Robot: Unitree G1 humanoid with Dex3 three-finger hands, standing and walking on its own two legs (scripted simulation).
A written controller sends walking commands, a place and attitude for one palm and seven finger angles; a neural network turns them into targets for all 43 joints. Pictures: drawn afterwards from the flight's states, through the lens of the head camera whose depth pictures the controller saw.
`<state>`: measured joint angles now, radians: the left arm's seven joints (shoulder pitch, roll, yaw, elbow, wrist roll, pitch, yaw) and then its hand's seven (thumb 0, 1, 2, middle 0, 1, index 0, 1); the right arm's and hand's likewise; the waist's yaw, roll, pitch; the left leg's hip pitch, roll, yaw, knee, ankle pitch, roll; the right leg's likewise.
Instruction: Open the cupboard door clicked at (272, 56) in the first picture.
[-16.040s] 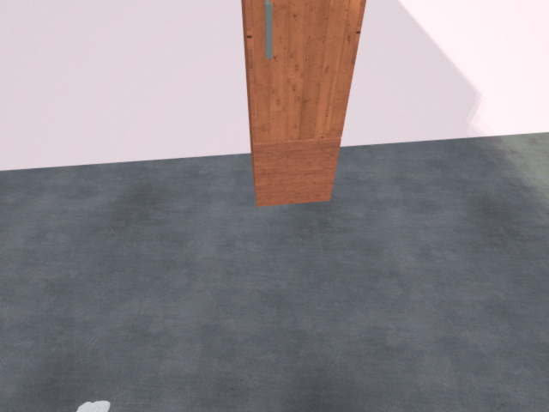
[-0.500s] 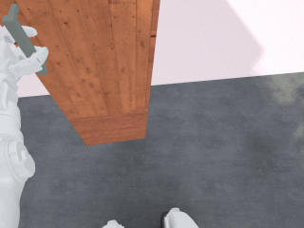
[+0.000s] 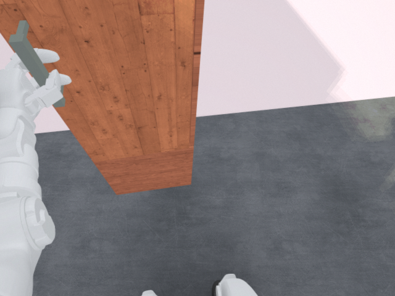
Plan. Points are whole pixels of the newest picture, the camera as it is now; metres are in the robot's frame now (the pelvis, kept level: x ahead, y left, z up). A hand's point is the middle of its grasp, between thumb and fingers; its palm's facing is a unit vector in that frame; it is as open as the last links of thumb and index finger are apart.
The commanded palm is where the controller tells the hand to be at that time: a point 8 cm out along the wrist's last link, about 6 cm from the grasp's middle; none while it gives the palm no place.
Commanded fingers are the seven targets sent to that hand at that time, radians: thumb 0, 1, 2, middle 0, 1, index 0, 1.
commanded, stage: pull the door open along its arc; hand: left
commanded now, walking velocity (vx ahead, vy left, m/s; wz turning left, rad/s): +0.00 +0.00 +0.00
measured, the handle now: (42, 68) +0.54 +0.26 +0.13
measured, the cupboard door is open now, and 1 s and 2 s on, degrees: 2 47 50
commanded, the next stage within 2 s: open thumb and fingers to let go in 0.74 s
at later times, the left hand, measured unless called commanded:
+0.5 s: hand (97, 150) +0.35 +0.14 +0.12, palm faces +0.42 -0.91 +0.05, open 6.0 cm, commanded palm +0.27 +0.19 +0.12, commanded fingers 0.00 0.90 0.90 -0.40 -1.35 -0.40 -1.35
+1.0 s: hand (134, 167) +0.32 +0.08 +0.12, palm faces +0.47 -0.88 -0.03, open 6.1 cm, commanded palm +0.27 +0.12 +0.12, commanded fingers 0.00 0.27 0.63 -0.35 -1.28 -0.35 -1.28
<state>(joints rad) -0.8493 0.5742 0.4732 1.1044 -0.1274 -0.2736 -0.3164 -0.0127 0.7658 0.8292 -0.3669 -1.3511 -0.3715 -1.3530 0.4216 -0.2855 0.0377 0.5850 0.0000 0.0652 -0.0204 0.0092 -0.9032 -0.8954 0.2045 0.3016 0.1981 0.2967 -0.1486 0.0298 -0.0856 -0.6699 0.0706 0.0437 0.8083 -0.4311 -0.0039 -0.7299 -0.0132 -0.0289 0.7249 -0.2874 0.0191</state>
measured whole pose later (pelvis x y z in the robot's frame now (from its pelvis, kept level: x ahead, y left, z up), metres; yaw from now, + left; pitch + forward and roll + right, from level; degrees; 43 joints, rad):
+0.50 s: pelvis +0.03 +0.00 +0.02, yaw +1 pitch +7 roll -1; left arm -0.04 -0.04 0.05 0.00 -0.06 0.01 0.39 0.00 0.69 0.73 -0.35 -1.33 -0.36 -1.33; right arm 0.17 -0.20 0.01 0.54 -0.02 0.05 0.02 0.01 -0.91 -0.90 0.20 0.30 0.19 0.30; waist 0.00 0.05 -0.10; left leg -0.34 0.05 0.04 0.63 -0.40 -0.01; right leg -0.43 -0.03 -0.04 0.61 -0.30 0.02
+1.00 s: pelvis +0.02 -0.03 +0.02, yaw +5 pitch +2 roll +0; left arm 0.00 -0.11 -0.19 -0.04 0.05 0.12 0.56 0.01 0.64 0.79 -0.37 -1.32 -0.38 -1.34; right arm 0.14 -0.18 0.02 0.61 -0.06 0.11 -0.02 0.02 -0.90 -0.90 0.20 0.30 0.20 0.30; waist 0.03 0.06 -0.05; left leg -0.28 0.05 -0.03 0.64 -0.39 -0.04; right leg -0.34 -0.04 -0.10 0.65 -0.34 -0.01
